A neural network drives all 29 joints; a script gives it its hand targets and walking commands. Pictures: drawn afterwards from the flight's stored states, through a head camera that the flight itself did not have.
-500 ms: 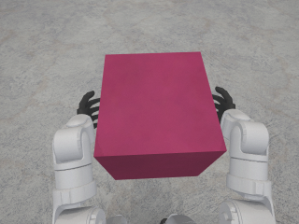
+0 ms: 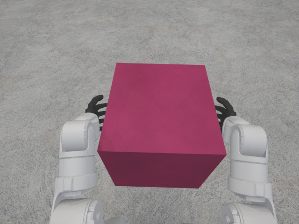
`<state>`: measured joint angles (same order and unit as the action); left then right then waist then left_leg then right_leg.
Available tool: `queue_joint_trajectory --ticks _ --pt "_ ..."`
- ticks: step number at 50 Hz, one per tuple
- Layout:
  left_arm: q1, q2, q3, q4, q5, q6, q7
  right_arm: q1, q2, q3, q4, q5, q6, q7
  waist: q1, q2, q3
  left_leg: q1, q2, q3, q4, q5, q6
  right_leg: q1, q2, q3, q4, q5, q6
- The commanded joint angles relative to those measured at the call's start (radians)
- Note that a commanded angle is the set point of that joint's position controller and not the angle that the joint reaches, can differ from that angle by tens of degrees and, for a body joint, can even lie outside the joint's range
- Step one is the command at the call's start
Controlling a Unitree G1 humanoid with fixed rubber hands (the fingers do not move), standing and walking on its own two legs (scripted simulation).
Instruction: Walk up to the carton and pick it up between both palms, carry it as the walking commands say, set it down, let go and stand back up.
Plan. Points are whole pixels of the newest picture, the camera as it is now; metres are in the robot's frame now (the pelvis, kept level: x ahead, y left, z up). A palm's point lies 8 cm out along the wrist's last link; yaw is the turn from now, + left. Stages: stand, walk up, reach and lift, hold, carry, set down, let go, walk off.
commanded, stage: carry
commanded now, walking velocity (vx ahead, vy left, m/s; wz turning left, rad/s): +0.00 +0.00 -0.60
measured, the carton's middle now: (158, 127) +0.36 -0.02 +0.03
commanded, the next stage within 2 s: none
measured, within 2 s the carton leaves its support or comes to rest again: neither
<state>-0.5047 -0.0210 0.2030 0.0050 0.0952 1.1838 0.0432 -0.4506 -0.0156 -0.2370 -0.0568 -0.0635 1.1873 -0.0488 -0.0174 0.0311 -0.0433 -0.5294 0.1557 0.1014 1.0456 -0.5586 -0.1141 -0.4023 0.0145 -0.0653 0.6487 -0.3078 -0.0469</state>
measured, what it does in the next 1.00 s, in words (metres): walks backwards, turning right: left foot, then right foot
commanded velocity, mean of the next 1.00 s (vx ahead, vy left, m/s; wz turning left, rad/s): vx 0.00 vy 0.00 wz -0.26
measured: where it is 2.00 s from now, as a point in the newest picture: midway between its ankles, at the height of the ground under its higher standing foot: outside the picture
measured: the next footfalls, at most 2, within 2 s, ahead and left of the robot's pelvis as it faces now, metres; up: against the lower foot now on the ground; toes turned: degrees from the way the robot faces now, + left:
left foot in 0.30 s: +0.02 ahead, +0.12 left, +0.00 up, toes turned -6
right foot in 0.64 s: -0.09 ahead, -0.14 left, +0.00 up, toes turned -19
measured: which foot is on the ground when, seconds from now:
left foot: up 0.00-0.28, down 0.30-0.64, up 0.66-0.90, down 0.92-1.00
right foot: down 0.00-0.30, up 0.32-0.62, down 0.64-1.00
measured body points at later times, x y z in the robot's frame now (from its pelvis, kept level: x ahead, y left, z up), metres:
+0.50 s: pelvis -0.05 +0.01 +0.01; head -0.03 +0.03 +0.46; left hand +0.33 +0.10 +0.11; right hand +0.24 -0.23 +0.12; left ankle -0.02 +0.13 -0.72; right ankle -0.07 -0.11 -0.66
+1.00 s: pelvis -0.11 -0.02 +0.01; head -0.11 -0.01 +0.46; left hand +0.27 +0.00 +0.12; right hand +0.13 -0.31 +0.12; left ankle -0.04 +0.10 -0.72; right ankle -0.10 -0.13 -0.72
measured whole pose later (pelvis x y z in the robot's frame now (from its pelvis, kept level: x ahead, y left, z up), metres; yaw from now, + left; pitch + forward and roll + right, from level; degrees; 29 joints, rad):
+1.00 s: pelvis -0.11 -0.02 +0.01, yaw -23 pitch +2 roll +0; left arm -0.48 -0.02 0.24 -0.07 0.11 1.21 0.05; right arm -0.52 -0.02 -0.21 0.01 -0.05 1.17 -0.05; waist -0.04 -0.01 -0.05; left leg -0.33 0.07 0.10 0.56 -0.25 -0.02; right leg -0.37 0.00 -0.06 0.55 -0.21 -0.03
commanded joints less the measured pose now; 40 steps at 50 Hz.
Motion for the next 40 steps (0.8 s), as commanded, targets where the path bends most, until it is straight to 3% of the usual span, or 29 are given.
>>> queue_joint_trajectory --ticks 1,3,7,12,14,15,16,17,18,19,20,22,24,28,30,31,32,33,34,36,37,38,40 --pt "-0.590 -0.965 -0.649 -0.197 -0.397 -0.016 -0.227 -0.709 1.064 0.790 -0.106 0.479 -0.015 0.245 0.018 -0.199 -0.361 -0.138 -0.007 -0.064 0.085 0.055 -0.005 0.330 -0.240 0.250 -0.155 0.596 -0.112" --pt "-0.604 -0.935 -0.649 -0.225 -0.385 -0.020 -0.210 -0.743 1.048 0.802 -0.132 0.500 -0.020 0.238 0.018 -0.188 -0.382 -0.124 -0.029 -0.053 0.046 0.074 -0.002 0.328 -0.232 0.270 -0.165 0.561 -0.131" --pt "-0.532 -0.907 -0.648 -0.227 -0.362 -0.009 -0.199 -0.647 1.028 0.778 -0.101 0.472 -0.013 0.232 0.023 -0.167 -0.428 -0.074 -0.065 -0.065 -0.073 0.065 0.010 0.367 -0.248 0.348 -0.166 0.627 -0.152" --pt "-0.568 -0.916 -0.700 -0.243 -0.399 0.000 -0.215 -0.625 1.020 0.756 -0.088 0.440 -0.015 0.231 0.027 -0.183 -0.427 0.094 -0.131 -0.056 -0.303 0.074 0.036 0.306 -0.222 0.400 -0.181 0.593 -0.120" --pt "-0.580 -0.918 -0.722 -0.237 -0.417 0.004 -0.219 -0.598 1.015 0.744 -0.079 0.425 -0.016 0.227 0.007 -0.159 -0.435 0.301 -0.125 -0.049 -0.539 0.205 0.052 0.195 -0.166 0.345 -0.123 0.557 -0.073" --pt "-0.552 -0.930 -0.730 -0.224 -0.424 0.008 -0.222 -0.554 1.004 0.727 -0.070 0.408 -0.015 0.226 -0.004 -0.107 -0.440 0.483 -0.033 -0.130 -0.634 0.291 0.084 0.038 -0.111 0.292 -0.030 0.464 -0.029" --pt "-0.510 -0.948 -0.728 -0.215 -0.425 0.016 -0.229 -0.485 0.985 0.704 -0.048 0.386 -0.013 0.228 -0.007 0.173 -0.409 0.632 0.248 -0.405 -0.697 0.585 0.188 -0.245 0.046 0.123 0.168 0.063 0.043" --pt "-0.696 -0.937 -0.773 -0.245 -0.460 0.007 -0.233 -0.641 0.977 0.721 -0.088 0.398 -0.024 0.225 0.008 0.276 -0.383 0.580 0.405 -0.453 -0.656 0.876 0.301 -0.342 0.037 0.032 0.392 -0.315 0.061" --pt "-0.657 -0.954 -0.761 -0.209 -0.461 0.009 -0.237 -0.594 0.986 0.705 -0.073 0.385 -0.013 0.224 0.004 0.170 -0.363 0.521 0.366 -0.378 -0.626 0.913 0.320 -0.311 -0.022 0.065 0.504 -0.297 0.062" --pt "-0.682 -0.970 -0.776 -0.211 -0.479 0.003 -0.242 -0.631 0.979 0.717 -0.103 0.380 -0.018 0.221 0.012 0.094 -0.335 0.483 0.298 -0.271 -0.622 0.827 0.277 -0.284 -0.050 0.076 0.530 -0.222 0.070" --pt "-0.661 -0.981 -0.785 -0.205 -0.491 0.002 -0.246 -0.613 0.969 0.711 -0.112 0.367 -0.019 0.218 0.014 0.098 -0.302 0.447 0.236 -0.173 -0.632 0.720 0.229 -0.261 -0.059 0.060 0.502 -0.157 0.080" --pt "-0.719 -0.970 -0.807 -0.210 -0.517 -0.001 -0.245 -0.643 0.930 0.705 -0.116 0.362 -0.021 0.212 0.003 0.180 -0.277 0.469 0.178 -0.064 -0.612 0.715 0.195 -0.244 -0.033 0.002 0.412 -0.138 0.103" --pt "-0.686 -0.965 -0.791 -0.172 -0.514 0.003 -0.239 -0.611 0.906 0.688 -0.102 0.357 -0.014 0.207 -0.003 0.197 -0.293 0.478 0.182 -0.047 -0.588 0.769 0.204 -0.190 -0.015 -0.028 0.327 -0.173 0.111" --pt "-0.619 -0.975 -0.724 -0.083 -0.479 0.007 -0.241 -0.582 0.917 0.669 -0.055 0.351 0.001 0.219 -0.008 0.258 -0.315 0.480 0.194 -0.030 -0.529 0.878 0.201 -0.037 0.024 -0.088 0.068 -0.144 0.084" --pt "-0.607 -0.989 -0.695 -0.053 -0.459 0.004 -0.247 -0.602 0.938 0.674 -0.034 0.360 0.003 0.229 0.010 0.216 -0.310 0.428 0.176 -0.007 -0.457 0.811 0.138 0.092 0.008 -0.072 -0.194 0.069 0.069" --pt "-0.593 -0.989 -0.675 -0.039 -0.445 0.002 -0.248 -0.607 0.950 0.681 -0.029 0.367 0.002 0.233 0.013 0.138 -0.341 0.336 0.149 0.016 -0.357 0.738 0.098 0.236 -0.057 0.001 -0.263 0.159 0.061" --pt "-0.498 -0.991 -0.637 -0.010 -0.413 0.005 -0.248 -0.555 0.963 0.683 -0.013 0.362 0.007 0.241 0.017 -0.059 -0.372 0.128 0.087 0.046 -0.189 0.445 0.048 0.394 -0.252 0.232 -0.234 0.580 0.021" --pt "-0.535 -0.973 -0.637 0.002 -0.403 -0.006 -0.247 -0.664 0.980 0.720 -0.060 0.383 0.006 0.246 0.026 -0.355 -0.378 -0.050 -0.028 0.068 -0.131 -0.057 0.021 0.456 -0.425 0.407 -0.167 1.035 -0.119" --pt "-0.557 -1.004 -0.636 -0.044 -0.414 -0.005 -0.244 -0.676 1.014 0.747 -0.061 0.399 0.003 0.251 0.026 -0.278 -0.403 -0.015 -0.007 -0.025 -0.069 -0.090 0.030 0.443 -0.387 0.336 -0.147 1.063 -0.147" --pt "-0.628 -0.993 -0.633 -0.122 -0.409 -0.017 -0.232 -0.765 1.056 0.788 -0.093 0.461 -0.006 0.255 0.021 -0.198 -0.370 -0.029 -0.021 -0.041 -0.050 -0.015 0.042 0.378 -0.311 0.230 -0.179 0.746 -0.107" --pt "-0.639 -0.980 -0.633 -0.157 -0.403 -0.021 -0.225 -0.777 1.063 0.801 -0.102 0.485 -0.008 0.257 0.019 -0.216 -0.369 -0.033 -0.017 -0.054 -0.058 0.032 0.046 0.369 -0.293 0.199 -0.192 0.655 -0.093" --pt "-0.619 -0.968 -0.629 -0.177 -0.386 -0.022 -0.216 -0.760 1.070 0.804 -0.105 0.498 -0.008 0.257 0.014 -0.218 -0.380 -0.012 -0.022 -0.050 -0.079 0.065 0.044 0.356 -0.275 0.160 -0.192 0.620 -0.092" --pt "-0.615 -0.940 -0.627 -0.194 -0.370 -0.021 -0.201 -0.768 1.052 0.810 -0.117 0.512 -0.007 0.254 0.014 -0.205 -0.401 0.033 -0.043 -0.039 -0.144 0.075 0.044 0.349 -0.267 0.147 -0.196 0.605 -0.103"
